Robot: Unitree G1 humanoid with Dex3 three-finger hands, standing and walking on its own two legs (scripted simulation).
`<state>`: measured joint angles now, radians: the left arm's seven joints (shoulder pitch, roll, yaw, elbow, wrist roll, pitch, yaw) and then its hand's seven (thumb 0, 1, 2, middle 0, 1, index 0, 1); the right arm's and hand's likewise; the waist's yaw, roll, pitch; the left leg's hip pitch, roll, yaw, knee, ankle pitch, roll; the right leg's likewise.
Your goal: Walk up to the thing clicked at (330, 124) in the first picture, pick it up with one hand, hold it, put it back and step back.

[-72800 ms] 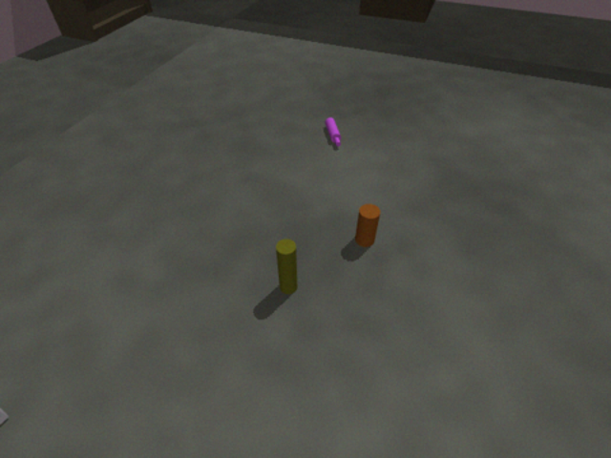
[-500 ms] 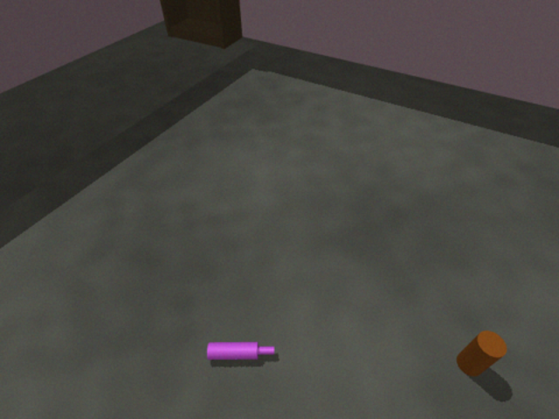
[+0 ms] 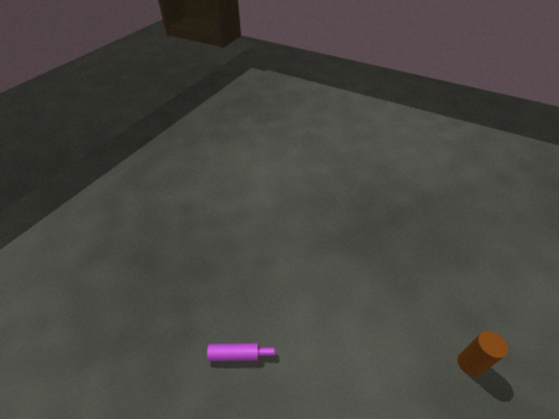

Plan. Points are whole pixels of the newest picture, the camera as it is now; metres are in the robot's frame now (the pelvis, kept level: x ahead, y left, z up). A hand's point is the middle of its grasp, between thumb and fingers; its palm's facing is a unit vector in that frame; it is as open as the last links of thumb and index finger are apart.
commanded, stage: stand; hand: left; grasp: from above
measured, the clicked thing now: (241, 352) +0.51 +0.15 -0.75
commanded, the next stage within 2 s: step back in 0.72 s
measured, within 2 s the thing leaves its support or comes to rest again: neither
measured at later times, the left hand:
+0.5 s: hand out of the picture +0.07 +0.25 -0.16, palm faces +0.01 -0.94 -0.34, open 7.3 cm
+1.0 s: hand out of the picture +0.09 +0.29 -0.18, palm faces -0.01 -0.92 -0.38, open 7.3 cm
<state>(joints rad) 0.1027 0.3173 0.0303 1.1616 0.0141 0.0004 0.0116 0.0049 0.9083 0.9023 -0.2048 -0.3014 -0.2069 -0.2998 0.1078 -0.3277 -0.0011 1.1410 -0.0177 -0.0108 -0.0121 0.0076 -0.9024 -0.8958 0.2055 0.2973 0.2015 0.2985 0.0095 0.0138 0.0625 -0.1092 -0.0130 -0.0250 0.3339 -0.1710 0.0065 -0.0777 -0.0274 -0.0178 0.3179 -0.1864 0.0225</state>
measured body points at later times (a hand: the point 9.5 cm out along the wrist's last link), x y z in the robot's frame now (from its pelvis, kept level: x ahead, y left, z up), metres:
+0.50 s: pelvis +0.00 +0.00 +0.00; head +0.01 -0.01 +0.45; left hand +0.07 +0.29 -0.14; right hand +0.07 -0.30 -0.14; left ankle +0.01 +0.11 -0.75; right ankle -0.01 -0.13 -0.75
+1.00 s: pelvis -0.03 +0.02 -0.02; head +0.03 +0.03 +0.42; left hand +0.09 +0.34 -0.15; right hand +0.05 -0.31 -0.14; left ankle -0.04 +0.12 -0.74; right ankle -0.01 -0.13 -0.75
